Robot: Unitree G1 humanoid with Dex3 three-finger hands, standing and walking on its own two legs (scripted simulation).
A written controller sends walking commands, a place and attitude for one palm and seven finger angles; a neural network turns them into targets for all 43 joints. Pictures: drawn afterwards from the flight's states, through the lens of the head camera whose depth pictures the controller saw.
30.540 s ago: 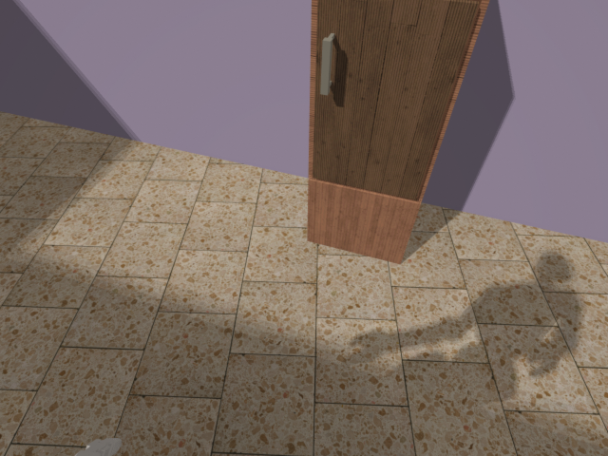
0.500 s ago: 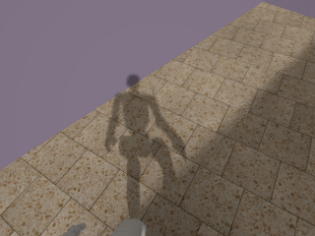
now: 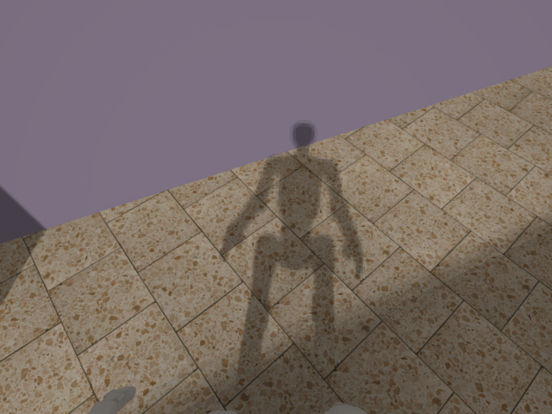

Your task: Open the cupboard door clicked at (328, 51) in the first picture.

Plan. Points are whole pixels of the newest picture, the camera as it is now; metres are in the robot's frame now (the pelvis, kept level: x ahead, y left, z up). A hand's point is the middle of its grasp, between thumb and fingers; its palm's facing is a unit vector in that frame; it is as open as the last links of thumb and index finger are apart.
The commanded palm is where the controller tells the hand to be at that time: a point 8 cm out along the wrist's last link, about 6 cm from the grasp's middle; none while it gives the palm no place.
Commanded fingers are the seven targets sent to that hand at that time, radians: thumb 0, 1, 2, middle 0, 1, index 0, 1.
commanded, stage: turn to face it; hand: left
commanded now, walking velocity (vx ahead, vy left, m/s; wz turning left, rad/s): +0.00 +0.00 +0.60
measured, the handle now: out of the picture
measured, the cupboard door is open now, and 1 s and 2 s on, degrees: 50 50 50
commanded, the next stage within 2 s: take the last steps up to it in 1.96 s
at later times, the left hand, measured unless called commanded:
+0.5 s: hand out of the picture +0.00 +0.21 -0.18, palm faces +0.35 -0.91 -0.24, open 7.4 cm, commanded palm none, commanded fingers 0.00 0.90 0.90 -0.20 -0.30 -0.20 -0.30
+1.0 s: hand out of the picture -0.01 +0.16 -0.17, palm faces +0.59 -0.78 -0.21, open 7.4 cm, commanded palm none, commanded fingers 0.00 0.90 0.90 -0.20 -0.30 -0.20 -0.30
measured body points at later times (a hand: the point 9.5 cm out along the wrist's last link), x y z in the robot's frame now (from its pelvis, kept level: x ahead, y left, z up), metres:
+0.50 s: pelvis +0.01 -0.01 -0.01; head +0.06 +0.02 +0.44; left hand -0.02 +0.25 -0.16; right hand +0.21 -0.22 -0.13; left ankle -0.01 +0.09 -0.73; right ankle +0.02 -0.15 -0.68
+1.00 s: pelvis +0.05 -0.03 +0.00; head +0.10 +0.01 +0.44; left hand -0.04 +0.20 -0.15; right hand +0.29 -0.18 -0.14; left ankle -0.01 +0.06 -0.72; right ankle +0.09 -0.16 -0.73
